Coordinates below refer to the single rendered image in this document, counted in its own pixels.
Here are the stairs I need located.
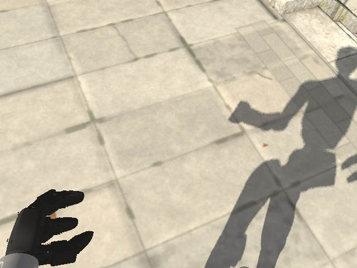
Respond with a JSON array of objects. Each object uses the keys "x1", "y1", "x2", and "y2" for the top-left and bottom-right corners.
[{"x1": 336, "y1": 21, "x2": 357, "y2": 42}]

